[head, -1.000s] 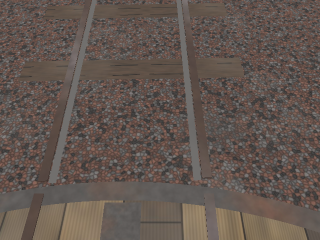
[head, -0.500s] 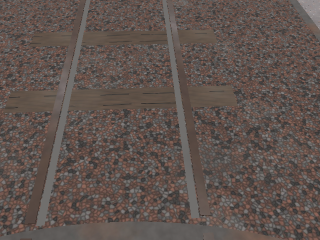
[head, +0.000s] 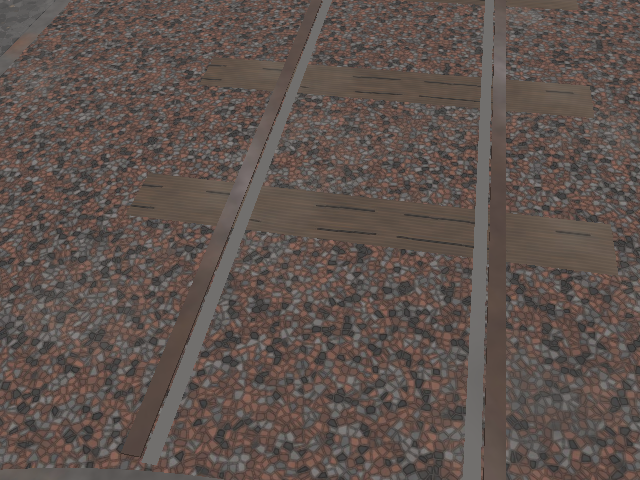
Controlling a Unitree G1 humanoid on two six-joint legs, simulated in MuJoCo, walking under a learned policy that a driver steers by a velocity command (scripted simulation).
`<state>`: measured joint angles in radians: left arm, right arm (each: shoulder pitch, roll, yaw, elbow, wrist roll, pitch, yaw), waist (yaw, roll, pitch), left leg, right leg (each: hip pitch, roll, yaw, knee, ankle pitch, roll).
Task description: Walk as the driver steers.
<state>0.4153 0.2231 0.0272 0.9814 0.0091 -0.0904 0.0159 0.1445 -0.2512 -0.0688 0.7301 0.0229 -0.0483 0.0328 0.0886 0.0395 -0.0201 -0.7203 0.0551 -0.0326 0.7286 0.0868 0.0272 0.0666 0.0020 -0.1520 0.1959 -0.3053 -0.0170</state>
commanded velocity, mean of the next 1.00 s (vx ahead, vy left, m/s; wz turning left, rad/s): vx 0.49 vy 0.00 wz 0.24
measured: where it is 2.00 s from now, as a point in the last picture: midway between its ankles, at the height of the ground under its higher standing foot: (308, 276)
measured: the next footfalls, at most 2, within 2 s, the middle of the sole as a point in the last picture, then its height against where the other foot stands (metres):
left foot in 0.14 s outside the picture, level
right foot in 0.66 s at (386, 444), level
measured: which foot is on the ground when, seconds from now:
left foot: up 0.00-0.12, down 0.14-0.68, up 0.70-1.00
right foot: down 0.00-0.16, up 0.18-0.64, down 0.66-1.00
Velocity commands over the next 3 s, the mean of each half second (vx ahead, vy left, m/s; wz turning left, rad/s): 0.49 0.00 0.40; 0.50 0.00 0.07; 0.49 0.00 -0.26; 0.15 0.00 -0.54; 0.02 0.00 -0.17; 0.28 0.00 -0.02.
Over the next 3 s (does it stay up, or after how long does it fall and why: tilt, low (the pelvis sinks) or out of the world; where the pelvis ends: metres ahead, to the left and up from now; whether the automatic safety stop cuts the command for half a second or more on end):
stays up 1.10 0.14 0.00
